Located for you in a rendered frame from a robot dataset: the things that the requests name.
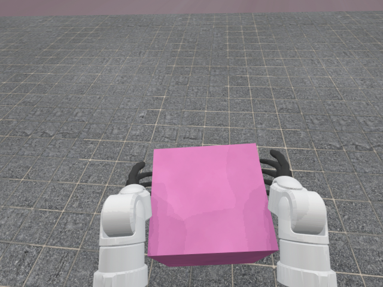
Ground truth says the robot left hand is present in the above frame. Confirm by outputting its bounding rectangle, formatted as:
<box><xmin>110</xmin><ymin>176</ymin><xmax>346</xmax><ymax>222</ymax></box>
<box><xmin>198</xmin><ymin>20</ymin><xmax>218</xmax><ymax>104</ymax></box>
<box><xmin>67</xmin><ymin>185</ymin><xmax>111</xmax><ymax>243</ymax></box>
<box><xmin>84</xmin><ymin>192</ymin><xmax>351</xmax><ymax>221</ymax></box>
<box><xmin>125</xmin><ymin>161</ymin><xmax>153</xmax><ymax>196</ymax></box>

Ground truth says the left robot forearm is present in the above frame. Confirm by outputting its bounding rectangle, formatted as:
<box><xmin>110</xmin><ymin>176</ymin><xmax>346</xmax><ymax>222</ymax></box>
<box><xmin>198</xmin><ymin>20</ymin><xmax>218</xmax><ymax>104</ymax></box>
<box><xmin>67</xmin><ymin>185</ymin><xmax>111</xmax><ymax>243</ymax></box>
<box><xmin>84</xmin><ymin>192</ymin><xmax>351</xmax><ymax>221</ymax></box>
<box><xmin>93</xmin><ymin>184</ymin><xmax>152</xmax><ymax>287</ymax></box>

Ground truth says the right robot forearm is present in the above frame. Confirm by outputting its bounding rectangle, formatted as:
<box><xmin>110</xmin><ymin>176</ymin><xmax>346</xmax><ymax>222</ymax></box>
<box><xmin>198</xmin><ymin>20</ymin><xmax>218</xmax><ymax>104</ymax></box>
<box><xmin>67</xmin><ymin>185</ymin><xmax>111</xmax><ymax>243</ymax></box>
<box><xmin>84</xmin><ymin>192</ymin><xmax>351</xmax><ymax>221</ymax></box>
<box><xmin>268</xmin><ymin>176</ymin><xmax>338</xmax><ymax>287</ymax></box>

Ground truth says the robot right hand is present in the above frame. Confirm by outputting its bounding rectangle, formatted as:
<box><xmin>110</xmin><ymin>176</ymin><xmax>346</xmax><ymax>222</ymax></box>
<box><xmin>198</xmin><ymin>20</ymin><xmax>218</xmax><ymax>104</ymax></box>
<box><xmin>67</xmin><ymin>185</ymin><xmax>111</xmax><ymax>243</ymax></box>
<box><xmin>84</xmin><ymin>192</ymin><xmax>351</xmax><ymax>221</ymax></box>
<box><xmin>260</xmin><ymin>149</ymin><xmax>292</xmax><ymax>196</ymax></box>

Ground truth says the carton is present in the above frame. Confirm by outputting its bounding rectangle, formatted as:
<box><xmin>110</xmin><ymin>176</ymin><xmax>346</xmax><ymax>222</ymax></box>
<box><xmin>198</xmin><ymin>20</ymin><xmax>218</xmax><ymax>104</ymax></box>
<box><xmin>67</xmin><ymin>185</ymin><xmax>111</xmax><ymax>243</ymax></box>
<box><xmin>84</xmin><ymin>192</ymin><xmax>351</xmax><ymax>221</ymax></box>
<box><xmin>147</xmin><ymin>143</ymin><xmax>279</xmax><ymax>267</ymax></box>

